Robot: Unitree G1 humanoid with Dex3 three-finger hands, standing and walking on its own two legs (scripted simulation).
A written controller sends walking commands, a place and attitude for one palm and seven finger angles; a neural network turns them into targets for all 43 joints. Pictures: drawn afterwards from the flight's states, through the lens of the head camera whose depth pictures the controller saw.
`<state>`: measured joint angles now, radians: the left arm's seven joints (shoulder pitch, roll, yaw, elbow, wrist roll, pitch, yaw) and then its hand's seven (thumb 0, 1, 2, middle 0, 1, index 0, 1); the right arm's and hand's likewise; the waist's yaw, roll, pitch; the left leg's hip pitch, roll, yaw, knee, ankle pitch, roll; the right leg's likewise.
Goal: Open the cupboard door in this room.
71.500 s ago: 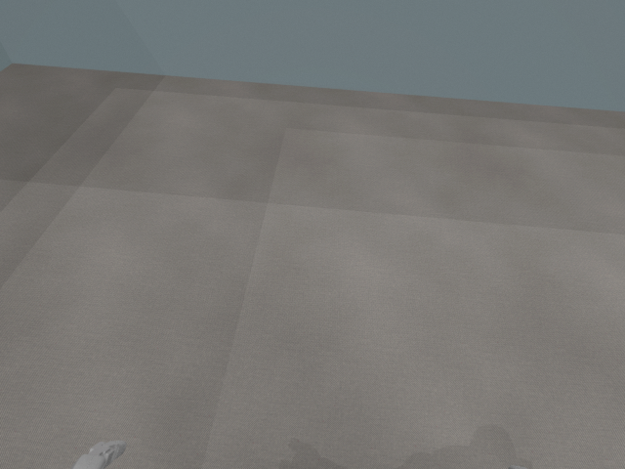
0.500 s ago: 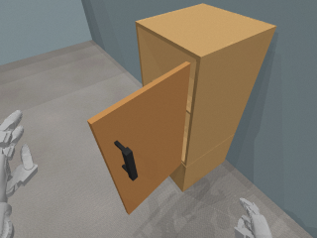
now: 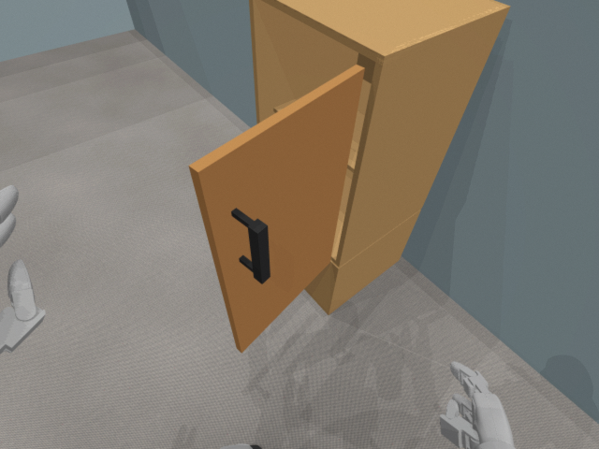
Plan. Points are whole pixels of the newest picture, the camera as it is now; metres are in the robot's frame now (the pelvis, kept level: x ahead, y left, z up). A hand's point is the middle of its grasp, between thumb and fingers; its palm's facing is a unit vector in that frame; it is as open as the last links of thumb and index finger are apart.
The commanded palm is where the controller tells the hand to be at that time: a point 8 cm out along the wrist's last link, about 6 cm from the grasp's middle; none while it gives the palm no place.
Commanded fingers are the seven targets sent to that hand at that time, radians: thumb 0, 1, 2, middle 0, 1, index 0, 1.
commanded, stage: step back with the hand held close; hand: left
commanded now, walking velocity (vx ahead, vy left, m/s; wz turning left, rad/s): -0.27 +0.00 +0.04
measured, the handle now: (251, 247) +0.40 +0.10 +0.01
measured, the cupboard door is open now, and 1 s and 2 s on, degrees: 100 100 100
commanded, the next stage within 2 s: stop stepping back and stand still in 0.34 s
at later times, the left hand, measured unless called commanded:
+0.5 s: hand out of the picture +0.07 +0.26 +0.17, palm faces +0.46 -0.78 -0.42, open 7.4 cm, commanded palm -0.01 +0.29 +0.18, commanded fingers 0.00 0.90 0.90 -0.20 -0.30 -0.20 -0.30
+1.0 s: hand out of the picture -0.02 +0.21 +0.16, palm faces +0.44 -0.79 -0.42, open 7.4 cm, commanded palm -0.09 +0.26 +0.18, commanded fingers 0.00 0.90 0.90 -0.20 -0.30 -0.20 -0.30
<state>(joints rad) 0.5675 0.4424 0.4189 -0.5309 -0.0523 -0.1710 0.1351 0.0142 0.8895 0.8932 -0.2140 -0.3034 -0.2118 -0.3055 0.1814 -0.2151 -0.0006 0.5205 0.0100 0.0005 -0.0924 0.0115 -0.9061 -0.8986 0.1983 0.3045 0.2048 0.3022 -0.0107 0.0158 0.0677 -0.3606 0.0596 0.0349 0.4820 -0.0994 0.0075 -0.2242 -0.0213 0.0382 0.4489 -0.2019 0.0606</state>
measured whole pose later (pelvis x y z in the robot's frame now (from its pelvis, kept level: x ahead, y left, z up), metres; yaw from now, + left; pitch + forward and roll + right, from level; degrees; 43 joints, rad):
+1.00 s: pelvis -0.22 -0.05 +0.00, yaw +2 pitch +0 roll +1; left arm 0.53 0.36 0.36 -0.41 -0.03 -0.20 0.17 0.01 0.89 0.89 -0.21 -0.30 -0.21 -0.31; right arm 0.30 -0.28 -0.05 0.67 0.00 -0.11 -0.08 0.01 -0.91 -0.90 0.20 0.30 0.20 0.30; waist -0.03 -0.02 -0.03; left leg -0.19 0.02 0.06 0.45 -0.26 0.03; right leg -0.21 0.02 -0.06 0.52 -0.32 -0.07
